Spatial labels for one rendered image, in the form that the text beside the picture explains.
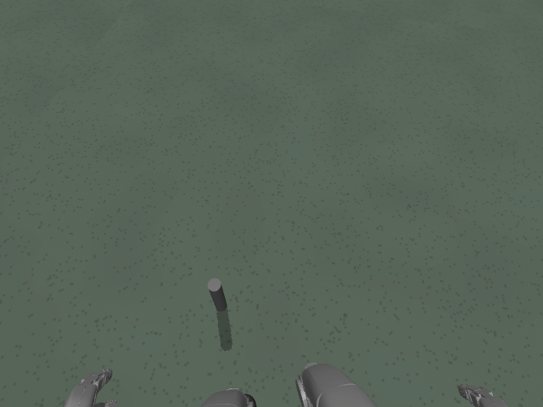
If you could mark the can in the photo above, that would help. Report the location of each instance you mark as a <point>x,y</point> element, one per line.
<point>217,294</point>

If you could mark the left robot hand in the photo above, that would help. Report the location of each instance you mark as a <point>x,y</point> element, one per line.
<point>84,395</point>

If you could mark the right robot hand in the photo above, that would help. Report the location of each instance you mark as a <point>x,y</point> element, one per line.
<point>480,396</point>

